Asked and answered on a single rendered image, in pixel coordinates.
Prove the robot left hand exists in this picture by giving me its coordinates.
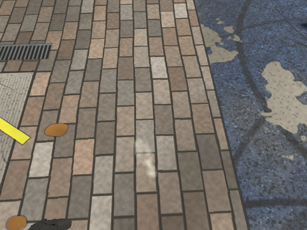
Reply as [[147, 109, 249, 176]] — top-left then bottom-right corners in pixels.
[[28, 218, 72, 230]]

